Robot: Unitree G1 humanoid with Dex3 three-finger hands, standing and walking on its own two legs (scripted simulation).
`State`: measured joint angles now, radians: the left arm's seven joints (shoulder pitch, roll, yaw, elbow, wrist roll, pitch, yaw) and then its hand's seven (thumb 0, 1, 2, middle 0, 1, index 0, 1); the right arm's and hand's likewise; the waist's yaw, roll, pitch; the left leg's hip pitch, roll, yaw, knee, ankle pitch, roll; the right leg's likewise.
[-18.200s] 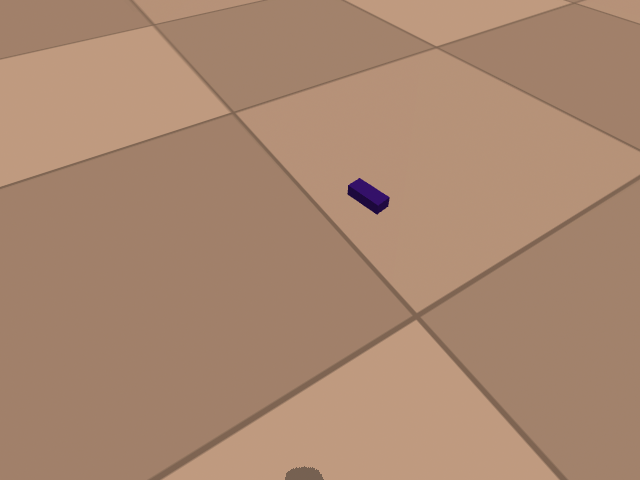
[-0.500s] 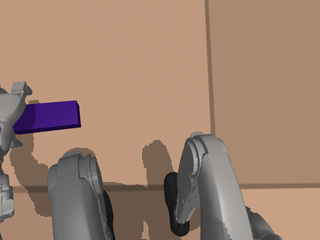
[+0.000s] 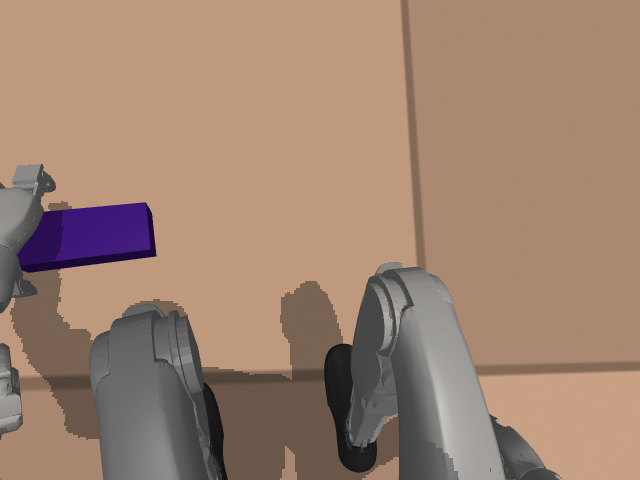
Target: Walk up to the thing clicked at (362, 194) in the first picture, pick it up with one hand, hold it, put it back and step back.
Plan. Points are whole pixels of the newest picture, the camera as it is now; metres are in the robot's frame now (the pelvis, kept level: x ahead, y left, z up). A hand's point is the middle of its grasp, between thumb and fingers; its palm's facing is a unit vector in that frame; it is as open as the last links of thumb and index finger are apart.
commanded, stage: rise first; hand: left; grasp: from above
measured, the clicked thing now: (87, 237) +0.45 +0.29 -0.29
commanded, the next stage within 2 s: approach in 0.24 s
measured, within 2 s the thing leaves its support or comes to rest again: neither
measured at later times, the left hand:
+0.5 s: hand (22, 245) +0.41 +0.32 -0.17, palm faces -0.48 -0.05 -0.88, open 14.2 cm
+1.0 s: hand (75, 228) +0.44 +0.27 -0.19, palm faces -0.49 -0.05 -0.87, open 14.1 cm
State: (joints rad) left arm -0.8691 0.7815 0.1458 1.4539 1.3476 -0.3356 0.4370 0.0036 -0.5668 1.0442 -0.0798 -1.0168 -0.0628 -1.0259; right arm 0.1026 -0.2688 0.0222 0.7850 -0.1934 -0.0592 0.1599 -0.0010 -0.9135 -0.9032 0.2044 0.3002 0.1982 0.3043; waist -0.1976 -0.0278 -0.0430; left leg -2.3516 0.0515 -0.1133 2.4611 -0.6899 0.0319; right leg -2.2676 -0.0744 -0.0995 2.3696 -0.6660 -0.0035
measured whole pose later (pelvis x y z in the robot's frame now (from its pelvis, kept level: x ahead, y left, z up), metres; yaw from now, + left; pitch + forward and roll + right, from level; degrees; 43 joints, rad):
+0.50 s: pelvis +0.00 +0.00 +0.00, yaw +0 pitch +32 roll -8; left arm -0.89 0.76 0.09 1.47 1.33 -0.32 0.43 0.00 -0.56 1.04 -0.08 -1.03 -0.07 -1.03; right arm 0.11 -0.27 0.02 0.79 -0.19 -0.07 0.17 0.00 -0.91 -0.90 0.20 0.30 0.20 0.30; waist -0.20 -0.03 -0.05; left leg -2.35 0.05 -0.10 2.45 -0.69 0.04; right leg -2.26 -0.07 -0.09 2.36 -0.66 0.00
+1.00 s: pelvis +0.00 +0.00 +0.00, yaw -1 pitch +32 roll -7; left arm -0.93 0.73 0.16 1.56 1.29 -0.19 0.48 0.01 -0.54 1.02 -0.08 -1.04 -0.07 -1.04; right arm 0.16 -0.29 0.07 0.75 -0.19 -0.12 0.21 0.00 -0.91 -0.89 0.20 0.30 0.20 0.30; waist -0.28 0.01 0.01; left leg -2.35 0.07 -0.12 2.46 -0.69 0.03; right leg -2.29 -0.05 -0.10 2.37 -0.64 -0.01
